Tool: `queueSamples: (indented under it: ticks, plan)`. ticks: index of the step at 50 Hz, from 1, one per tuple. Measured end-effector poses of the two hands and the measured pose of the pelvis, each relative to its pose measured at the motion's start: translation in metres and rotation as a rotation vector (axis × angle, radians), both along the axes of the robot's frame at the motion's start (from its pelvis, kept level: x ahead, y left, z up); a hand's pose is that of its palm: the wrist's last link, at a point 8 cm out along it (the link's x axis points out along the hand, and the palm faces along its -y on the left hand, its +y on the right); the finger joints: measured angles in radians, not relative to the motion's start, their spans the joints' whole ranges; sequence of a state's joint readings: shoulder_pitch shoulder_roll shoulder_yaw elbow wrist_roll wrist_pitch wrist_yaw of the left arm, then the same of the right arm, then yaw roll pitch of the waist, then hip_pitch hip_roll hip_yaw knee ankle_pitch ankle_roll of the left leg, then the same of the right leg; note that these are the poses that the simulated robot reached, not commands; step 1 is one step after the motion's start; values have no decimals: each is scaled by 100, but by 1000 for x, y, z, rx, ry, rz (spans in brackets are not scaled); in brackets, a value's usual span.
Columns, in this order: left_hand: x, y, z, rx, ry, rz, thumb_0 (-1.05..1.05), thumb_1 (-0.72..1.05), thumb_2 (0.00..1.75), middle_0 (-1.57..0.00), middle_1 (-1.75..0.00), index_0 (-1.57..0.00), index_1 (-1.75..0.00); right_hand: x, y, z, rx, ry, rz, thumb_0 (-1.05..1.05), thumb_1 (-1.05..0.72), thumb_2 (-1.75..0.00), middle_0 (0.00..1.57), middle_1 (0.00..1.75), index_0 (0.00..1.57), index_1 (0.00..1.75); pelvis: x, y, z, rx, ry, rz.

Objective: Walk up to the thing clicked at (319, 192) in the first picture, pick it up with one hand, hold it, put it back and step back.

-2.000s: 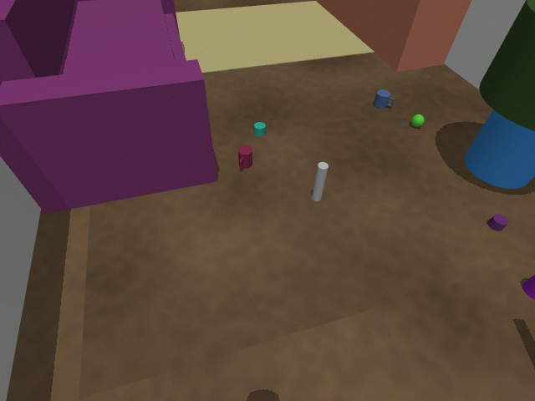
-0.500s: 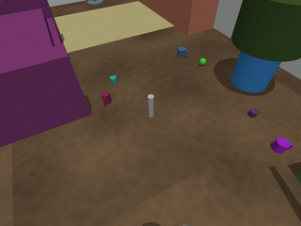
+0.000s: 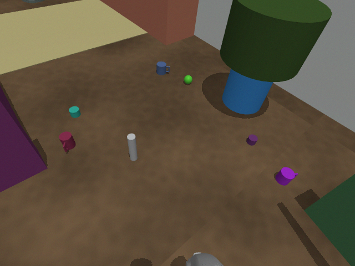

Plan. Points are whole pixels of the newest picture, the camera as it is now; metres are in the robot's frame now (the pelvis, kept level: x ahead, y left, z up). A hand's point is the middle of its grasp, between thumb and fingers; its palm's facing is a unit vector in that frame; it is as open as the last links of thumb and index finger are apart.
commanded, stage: walk up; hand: left
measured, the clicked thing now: (132, 147) +0.89 +0.18 -0.66
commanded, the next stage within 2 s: none
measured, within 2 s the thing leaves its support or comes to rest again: neither
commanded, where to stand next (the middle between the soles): +0.54 -0.01 m, yaw -3 degrees
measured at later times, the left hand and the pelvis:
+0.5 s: hand (79, 220) +0.27 +0.23 -0.12, palm faces -0.08 -0.92 -0.38, open 7.4 cm; pelvis +0.19 -0.04 +0.00, yaw -4 degrees
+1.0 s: hand (89, 157) +0.47 +0.25 -0.13, palm faces -0.13 -0.90 -0.41, open 7.4 cm; pelvis +0.37 -0.03 -0.01, yaw -5 degrees
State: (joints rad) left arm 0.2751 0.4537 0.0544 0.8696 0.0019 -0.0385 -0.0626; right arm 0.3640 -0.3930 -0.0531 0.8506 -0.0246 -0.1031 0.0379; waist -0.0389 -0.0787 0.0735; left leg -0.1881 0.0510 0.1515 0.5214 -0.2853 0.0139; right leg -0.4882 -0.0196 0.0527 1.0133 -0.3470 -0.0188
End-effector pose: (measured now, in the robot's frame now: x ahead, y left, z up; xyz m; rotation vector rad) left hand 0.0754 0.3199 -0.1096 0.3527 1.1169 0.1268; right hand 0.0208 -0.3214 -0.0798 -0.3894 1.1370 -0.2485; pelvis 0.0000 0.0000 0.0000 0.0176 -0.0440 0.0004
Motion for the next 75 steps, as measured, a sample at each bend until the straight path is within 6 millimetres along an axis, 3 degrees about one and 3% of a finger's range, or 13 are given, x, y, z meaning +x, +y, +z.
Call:
queueSamples:
  ticks: [7, 12, 17, 21, 28, 33, 38, 43, 48, 53, 61, 68, 75]
  plan:
    - [112, -22, 22, 30, -69, -90, 1, 91, 90, -20, -30, -20, -30, 16, -21, -18, 32, 93, -63, 0, -90, -90, 21, 30, 21, 30, 59, -16, -2, 5, 5, -29]
    - [173, -46, 24, 62, -160, -103, 1, 91, 90, -20, -30, -20, -30, 59, -41, -47, 55, 111, -83, 0, -90, -90, 21, 30, 20, 30, 103, -38, -18, -14, -16, -37]
    - [188, -61, 33, 47, -157, -66, 1, 91, 90, -20, -30, -20, -30, 129, -41, -42, 86, 41, -49, 1, -90, -90, 20, 30, 20, 30, 138, -44, -7, -9, -23, -57]
    - [187, -58, 31, 46, -99, -50, 1, 90, 90, -21, -30, -20, -30, 179, -39, -32, 94, -19, -11, 0, -90, -90, 21, 30, 20, 30, 164, -42, -1, -20, -13, -70]
    - [194, -29, 12, 39, 3, 4, 1, 90, 90, -21, -30, -21, -30, 252, -31, -19, 53, -24, 31, 0, -90, -90, 20, 30, 20, 30, 220, -27, -5, -42, 4, -63]
    - [219, -4, -11, 41, 81, 20, 1, 90, 90, -21, -30, -20, -30, 300, -16, -14, 6, -78, 33, 0, -90, -90, 20, 30, 20, 30, 262, -7, -16, -17, -1, -72]
    - [267, -1, -9, 31, 85, -13, 1, 91, 90, -20, -30, -20, -30, 318, -3, -1, 15, -92, -10, 0, -90, -90, 21, 30, 20, 30, 293, -4, -5, -18, -11, -84]
    - [320, -9, 3, 24, 44, -47, 1, 91, 90, -20, -30, -20, -30, 325, -3, -4, 33, -41, -34, 0, -90, -90, 21, 30, 21, 30, 323, -7, 0, -12, -14, -86]
    - [372, -25, 15, 47, -12, -69, 1, 91, 90, -20, -30, -20, -30, 335, -18, -21, 64, 11, -61, 0, -90, -90, 21, 30, 21, 30, 356, -20, -3, -4, -15, -83]
    - [411, -39, 17, 105, -81, -61, 1, 91, 90, -20, -30, -20, -30, 365, -35, -51, 84, 49, -74, 0, -90, -90, 21, 30, 20, 30, 387, -38, -19, -16, -22, -75]
    - [427, -45, 28, 114, -68, -37, 1, 90, 90, -21, -30, -21, -30, 426, -31, -50, 103, 40, -29, 0, -90, -90, 20, 30, 20, 30, 412, -36, -8, -9, -13, -62]
    - [439, -24, -2, 94, -16, 3, 1, 90, 90, -21, -30, -21, -30, 454, -19, -51, 53, 30, -34, 0, -90, -90, 20, 30, 20, 30, 427, -20, -22, 1, -15, -59]
    - [442, -27, -20, 39, 38, 32, 1, 91, 90, -20, -30, -20, -30, 481, -4, -42, 57, 22, -28, 0, -90, -90, 21, 30, 20, 30, 437, -15, -18, -29, -10, -53]
